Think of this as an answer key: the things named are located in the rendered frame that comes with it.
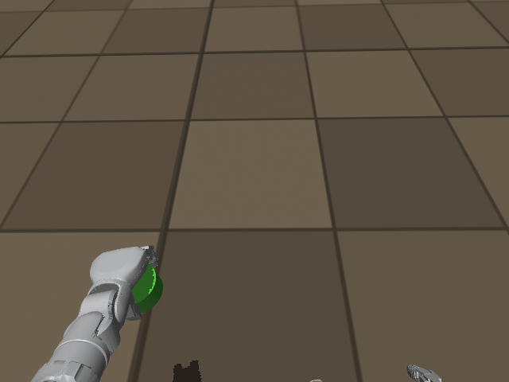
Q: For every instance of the tin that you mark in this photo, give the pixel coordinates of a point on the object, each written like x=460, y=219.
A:
x=148, y=290

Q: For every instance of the right robot hand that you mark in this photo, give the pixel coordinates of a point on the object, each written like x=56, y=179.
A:
x=421, y=375

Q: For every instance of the left robot arm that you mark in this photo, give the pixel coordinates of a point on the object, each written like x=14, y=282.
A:
x=88, y=342

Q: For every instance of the left robot hand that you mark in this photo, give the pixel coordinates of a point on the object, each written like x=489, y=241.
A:
x=127, y=265

